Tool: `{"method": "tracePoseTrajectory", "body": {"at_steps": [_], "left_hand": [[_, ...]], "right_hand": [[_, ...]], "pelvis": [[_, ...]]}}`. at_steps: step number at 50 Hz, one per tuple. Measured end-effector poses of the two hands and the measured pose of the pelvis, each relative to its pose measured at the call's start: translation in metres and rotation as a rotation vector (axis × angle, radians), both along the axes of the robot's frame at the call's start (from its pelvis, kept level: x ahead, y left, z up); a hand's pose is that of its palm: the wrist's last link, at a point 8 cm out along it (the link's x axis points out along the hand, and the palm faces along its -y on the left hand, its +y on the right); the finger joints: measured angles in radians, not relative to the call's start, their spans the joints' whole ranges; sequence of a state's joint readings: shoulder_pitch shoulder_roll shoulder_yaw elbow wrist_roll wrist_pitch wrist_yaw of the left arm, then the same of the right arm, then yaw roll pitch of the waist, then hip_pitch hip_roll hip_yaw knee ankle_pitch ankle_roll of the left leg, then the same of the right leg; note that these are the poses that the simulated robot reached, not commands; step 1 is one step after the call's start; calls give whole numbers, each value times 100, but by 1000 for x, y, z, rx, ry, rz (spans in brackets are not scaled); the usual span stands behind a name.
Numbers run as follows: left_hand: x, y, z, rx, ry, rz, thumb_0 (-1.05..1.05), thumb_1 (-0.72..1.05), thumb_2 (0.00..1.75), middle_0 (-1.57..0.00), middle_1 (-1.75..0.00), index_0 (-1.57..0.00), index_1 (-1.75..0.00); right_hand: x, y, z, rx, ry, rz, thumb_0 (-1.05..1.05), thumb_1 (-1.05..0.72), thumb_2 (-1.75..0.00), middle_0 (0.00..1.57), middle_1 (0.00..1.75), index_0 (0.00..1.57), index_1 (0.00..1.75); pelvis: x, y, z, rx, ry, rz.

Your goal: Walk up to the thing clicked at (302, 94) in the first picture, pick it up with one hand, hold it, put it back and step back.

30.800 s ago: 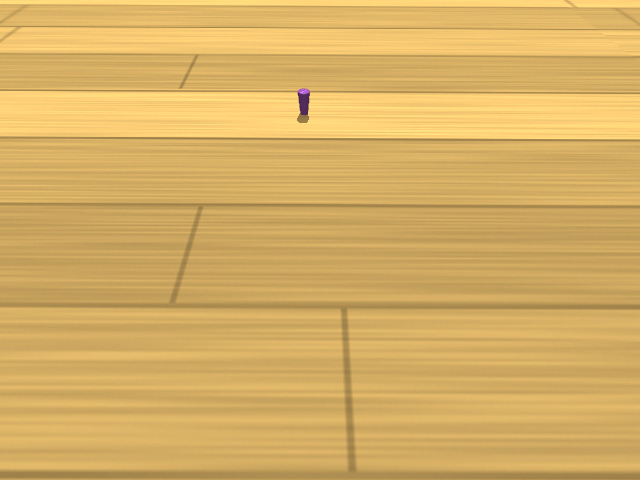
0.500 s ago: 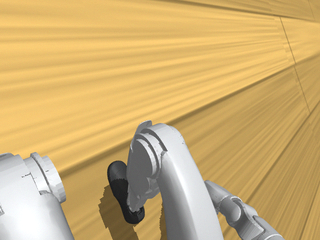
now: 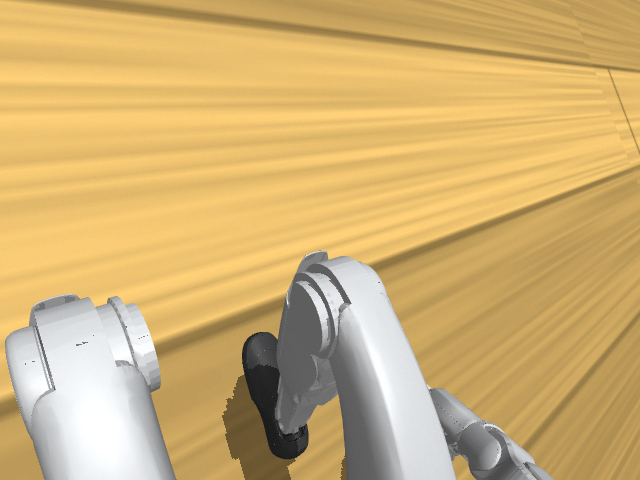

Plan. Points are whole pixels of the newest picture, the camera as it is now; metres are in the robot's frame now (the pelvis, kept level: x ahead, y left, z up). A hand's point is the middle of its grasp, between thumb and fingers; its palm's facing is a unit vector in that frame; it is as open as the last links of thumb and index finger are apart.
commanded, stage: rise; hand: left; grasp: from above
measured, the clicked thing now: out of the picture +0.46 +0.31 -0.22
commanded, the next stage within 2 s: home in 0.12 s
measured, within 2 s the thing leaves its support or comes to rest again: neither
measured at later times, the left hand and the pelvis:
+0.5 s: hand out of the picture +0.35 +0.43 +0.01, palm faces +0.40 -0.78 -0.48, open 17.2 cm; pelvis +0.01 -0.01 +0.08, yaw +8 degrees
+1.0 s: hand out of the picture +0.26 +0.30 +0.20, palm faces +0.37 -0.83 -0.41, open 17.5 cm; pelvis +0.06 -0.02 +0.31, yaw +14 degrees
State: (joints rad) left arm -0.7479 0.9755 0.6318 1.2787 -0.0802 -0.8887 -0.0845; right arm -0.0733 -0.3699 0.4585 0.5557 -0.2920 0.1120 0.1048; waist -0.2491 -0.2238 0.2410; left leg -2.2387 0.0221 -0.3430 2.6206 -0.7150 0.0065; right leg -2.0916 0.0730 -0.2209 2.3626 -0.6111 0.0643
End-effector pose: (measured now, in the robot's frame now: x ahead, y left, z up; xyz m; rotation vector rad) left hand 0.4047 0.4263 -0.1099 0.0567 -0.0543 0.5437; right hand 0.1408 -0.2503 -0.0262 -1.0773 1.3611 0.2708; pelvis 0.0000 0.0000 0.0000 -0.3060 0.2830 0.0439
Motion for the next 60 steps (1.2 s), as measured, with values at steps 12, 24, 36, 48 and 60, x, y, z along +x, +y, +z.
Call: {"method": "tracePoseTrajectory", "body": {"at_steps": [12,24,36,48,60], "left_hand": [[-21,19,47,60,277,-68,-1,-47,8,-8,-10,-8,-9],[-83,39,143,191,551,53,-1,-49,9,-7,-7,-6,-7],[-150,-39,227,122,768,13,-1,-48,9,-7,-6,-6,-7],[-172,-84,332,-14,835,63,-1,-53,6,-6,-5,-5,-6],[-195,-128,421,-113,864,43,-1,-56,4,-6,-4,-5,-5]], "right_hand": [[12,1,-5,140,-104,-216,0,-90,-90,21,31,21,30],[23,1,2,274,-131,-433,0,-91,-90,21,31,21,30],[88,21,92,420,-305,-436,1,-90,-90,21,31,21,30],[146,31,228,501,-546,-382,1,-90,-90,21,31,21,30],[141,39,326,511,-631,-408,1,-90,-90,21,31,21,30]], "pelvis": [[3,-4,20,46,120,34],[12,-7,71,109,278,74],[24,-18,179,173,311,107],[55,-20,290,212,208,151],[83,-8,377,243,52,191]]}}
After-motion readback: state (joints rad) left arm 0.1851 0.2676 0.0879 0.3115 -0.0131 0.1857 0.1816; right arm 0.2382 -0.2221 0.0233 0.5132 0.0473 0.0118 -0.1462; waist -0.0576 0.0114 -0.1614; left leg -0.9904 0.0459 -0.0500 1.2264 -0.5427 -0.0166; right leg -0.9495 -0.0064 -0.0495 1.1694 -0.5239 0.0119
